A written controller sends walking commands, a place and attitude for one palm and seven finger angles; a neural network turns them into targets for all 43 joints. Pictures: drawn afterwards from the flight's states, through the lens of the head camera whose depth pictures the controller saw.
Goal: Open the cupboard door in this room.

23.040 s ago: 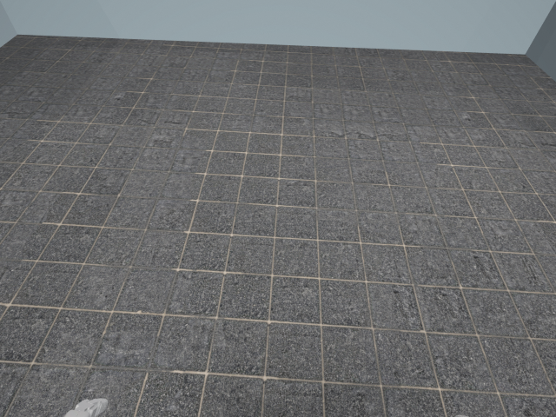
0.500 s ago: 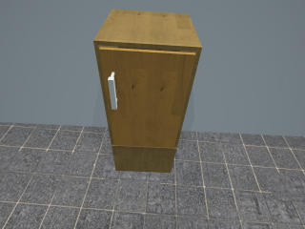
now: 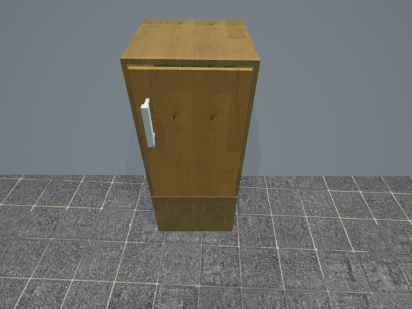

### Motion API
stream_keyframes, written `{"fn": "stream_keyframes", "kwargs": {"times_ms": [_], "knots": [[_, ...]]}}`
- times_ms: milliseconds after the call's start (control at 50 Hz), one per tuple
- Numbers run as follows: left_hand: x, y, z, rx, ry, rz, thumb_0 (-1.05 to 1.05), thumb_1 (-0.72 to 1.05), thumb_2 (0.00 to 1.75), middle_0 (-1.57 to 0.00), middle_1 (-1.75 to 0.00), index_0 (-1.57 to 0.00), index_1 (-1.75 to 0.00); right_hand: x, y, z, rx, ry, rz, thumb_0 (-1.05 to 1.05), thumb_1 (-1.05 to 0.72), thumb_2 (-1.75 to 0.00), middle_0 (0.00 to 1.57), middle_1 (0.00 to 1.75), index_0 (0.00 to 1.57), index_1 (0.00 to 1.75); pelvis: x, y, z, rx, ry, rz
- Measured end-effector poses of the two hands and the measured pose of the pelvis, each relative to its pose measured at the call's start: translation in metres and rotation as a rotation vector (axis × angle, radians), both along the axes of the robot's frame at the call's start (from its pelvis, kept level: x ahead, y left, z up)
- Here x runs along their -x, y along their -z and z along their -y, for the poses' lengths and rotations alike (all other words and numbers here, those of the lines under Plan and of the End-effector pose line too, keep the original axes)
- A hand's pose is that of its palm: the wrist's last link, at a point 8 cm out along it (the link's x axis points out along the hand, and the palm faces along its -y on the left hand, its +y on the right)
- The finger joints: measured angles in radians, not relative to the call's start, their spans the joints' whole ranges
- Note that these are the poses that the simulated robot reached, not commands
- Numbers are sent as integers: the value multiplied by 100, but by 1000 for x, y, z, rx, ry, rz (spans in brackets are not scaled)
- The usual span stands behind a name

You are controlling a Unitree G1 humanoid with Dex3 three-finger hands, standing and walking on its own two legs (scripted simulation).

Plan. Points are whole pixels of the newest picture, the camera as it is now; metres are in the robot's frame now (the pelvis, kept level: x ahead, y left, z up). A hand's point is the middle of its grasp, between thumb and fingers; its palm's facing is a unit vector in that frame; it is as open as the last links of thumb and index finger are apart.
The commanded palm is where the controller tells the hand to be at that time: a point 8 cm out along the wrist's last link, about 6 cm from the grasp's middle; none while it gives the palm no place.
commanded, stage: shuffle to correct the standing spot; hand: left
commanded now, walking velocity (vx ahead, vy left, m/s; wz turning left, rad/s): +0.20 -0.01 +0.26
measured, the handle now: (149, 123) +0.66 +0.23 +0.00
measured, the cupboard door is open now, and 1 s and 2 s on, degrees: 0 0 0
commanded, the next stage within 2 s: come to a stop and stand still in 0.62 s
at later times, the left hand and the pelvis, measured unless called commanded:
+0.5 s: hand out of the picture +0.05 +0.21 -0.17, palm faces +0.07 -0.99 -0.14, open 7.4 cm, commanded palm none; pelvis +0.06 +0.04 +0.01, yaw +1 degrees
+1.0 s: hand out of the picture +0.16 +0.17 -0.18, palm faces +0.08 -0.98 -0.15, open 7.3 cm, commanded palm none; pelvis +0.16 +0.02 +0.00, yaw +1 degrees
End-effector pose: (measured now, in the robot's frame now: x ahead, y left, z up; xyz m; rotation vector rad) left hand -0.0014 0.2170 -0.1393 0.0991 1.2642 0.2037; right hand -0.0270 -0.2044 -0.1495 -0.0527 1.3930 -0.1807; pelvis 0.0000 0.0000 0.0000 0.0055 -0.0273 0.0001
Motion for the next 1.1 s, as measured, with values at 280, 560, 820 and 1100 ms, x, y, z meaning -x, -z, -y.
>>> {"fn": "stream_keyframes", "kwargs": {"times_ms": [280, 560, 820, 1100], "knots": [[29, 7, -5, 73, -58, -132, 0, 90, 90, -20, -30, -20, -30, -59, -22, 6, 71, -63, 71, 1, -91, -90, 20, 29, 20, 30, -24, -6, -20, 28, -42, -9], [-76, -7, -44, 11, 33, -73, 1, 92, 90, -20, -30, -19, -30, -56, -14, -37, 6, -14, -35, 1, -91, -90, 20, 30, 20, 30, -68, -10, -34, -1, -17, -29], [-150, -8, -16, -31, 1, -11, 0, 94, 90, -20, -30, -20, -30, -134, -3, 5, 11, -42, -69, 1, -91, -90, 20, 30, 20, 30, -130, -4, -7, 23, -38, -21], [-155, 8, -12, 11, 2, -138, 1, 92, 90, -20, -30, -20, -30, -263, -11, 9, 79, -103, 155, 1, -92, -90, 20, 30, 20, 30, -158, 2, -11, -7, -1, -10]]}}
